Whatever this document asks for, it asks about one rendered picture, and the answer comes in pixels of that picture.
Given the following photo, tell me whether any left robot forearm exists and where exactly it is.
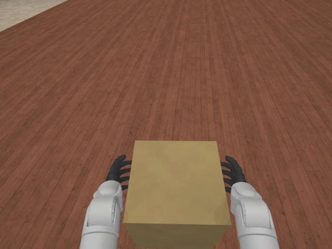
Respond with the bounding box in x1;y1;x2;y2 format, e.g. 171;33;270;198
79;181;123;249

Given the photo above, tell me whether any carton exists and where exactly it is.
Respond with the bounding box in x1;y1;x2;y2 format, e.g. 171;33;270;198
123;141;231;249

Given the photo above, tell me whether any robot right hand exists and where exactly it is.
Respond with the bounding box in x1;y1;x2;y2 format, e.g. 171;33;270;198
220;156;247;193

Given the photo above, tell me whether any right robot forearm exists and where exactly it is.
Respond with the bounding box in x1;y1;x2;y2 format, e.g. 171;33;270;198
230;182;280;249

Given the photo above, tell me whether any robot left hand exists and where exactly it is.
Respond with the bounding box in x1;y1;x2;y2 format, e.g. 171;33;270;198
106;155;132;190

